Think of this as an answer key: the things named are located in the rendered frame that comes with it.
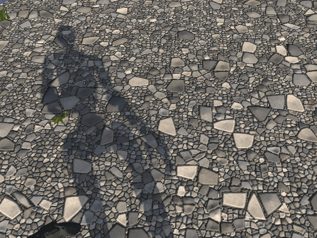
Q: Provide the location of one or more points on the robot left hand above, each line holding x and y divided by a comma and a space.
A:
57, 230

